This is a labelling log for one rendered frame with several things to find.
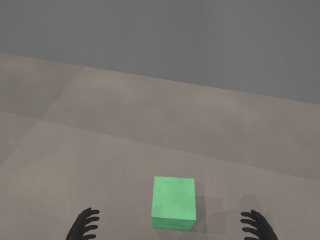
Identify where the left robot hand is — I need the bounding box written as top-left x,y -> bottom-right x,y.
65,207 -> 100,240

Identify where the carton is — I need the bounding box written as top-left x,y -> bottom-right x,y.
151,176 -> 196,231

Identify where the right robot hand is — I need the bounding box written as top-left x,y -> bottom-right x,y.
240,210 -> 278,240

